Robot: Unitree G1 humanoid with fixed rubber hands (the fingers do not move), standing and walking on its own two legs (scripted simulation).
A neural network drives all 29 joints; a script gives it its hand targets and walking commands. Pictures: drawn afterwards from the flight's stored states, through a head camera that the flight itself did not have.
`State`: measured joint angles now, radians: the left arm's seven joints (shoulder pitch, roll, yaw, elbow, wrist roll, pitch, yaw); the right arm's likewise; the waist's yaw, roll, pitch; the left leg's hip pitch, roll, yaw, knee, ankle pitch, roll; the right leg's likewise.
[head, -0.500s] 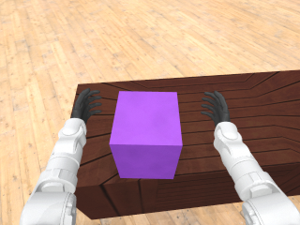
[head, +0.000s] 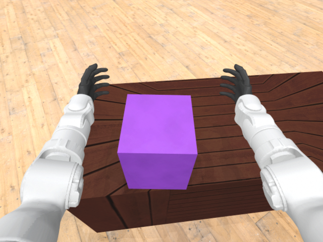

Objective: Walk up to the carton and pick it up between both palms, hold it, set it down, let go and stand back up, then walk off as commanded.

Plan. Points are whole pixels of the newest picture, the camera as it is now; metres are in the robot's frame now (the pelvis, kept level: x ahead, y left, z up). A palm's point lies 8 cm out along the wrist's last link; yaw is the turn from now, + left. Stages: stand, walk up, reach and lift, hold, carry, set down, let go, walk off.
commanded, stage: reach and lift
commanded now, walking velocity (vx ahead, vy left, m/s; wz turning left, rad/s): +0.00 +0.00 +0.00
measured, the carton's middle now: (158, 144) +0.42 +0.03 -0.09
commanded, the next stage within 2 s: none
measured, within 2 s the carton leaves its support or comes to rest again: neither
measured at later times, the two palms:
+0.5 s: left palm (94, 125) +0.42 +0.21 +0.02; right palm (231, 124) +0.41 -0.18 +0.03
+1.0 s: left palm (103, 132) +0.43 +0.20 -0.03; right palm (218, 131) +0.42 -0.16 -0.02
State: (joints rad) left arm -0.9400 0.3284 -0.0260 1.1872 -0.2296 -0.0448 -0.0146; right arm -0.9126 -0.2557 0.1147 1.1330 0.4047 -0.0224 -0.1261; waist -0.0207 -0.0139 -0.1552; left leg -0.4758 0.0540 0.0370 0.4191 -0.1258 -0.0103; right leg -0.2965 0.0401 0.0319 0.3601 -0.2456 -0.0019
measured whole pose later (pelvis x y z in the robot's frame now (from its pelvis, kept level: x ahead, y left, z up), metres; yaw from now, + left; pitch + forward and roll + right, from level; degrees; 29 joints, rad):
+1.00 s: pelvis -0.01 +0.01 -0.05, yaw +0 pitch +30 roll -3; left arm -0.99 0.21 -0.02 1.53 -0.21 -0.52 0.02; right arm -0.95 -0.19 0.07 1.48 0.32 -0.49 -0.07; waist 0.00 0.02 -0.31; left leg -1.07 0.05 0.01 0.78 -0.23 0.01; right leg -0.90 0.04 0.01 0.77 -0.39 0.02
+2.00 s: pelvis -0.01 +0.01 -0.01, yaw +1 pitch +19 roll -2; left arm -0.74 -0.04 0.58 1.14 0.50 -0.43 0.07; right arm -0.70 0.12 -0.78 1.09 -0.60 -0.48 -0.08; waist 0.00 -0.02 -0.12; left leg -0.72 0.04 0.02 0.53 -0.15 0.01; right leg -0.54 0.02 0.01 0.50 -0.29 0.01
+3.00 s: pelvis +0.00 +0.01 +0.00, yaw +1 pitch +19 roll -2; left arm -0.69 -0.04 0.52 1.10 0.46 -0.43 0.06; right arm -0.65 0.12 -0.66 1.11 -0.49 -0.51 -0.11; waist 0.02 -0.05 -0.14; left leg -0.64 0.04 0.03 0.39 -0.09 0.00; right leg -0.46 0.03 0.01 0.35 -0.22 0.00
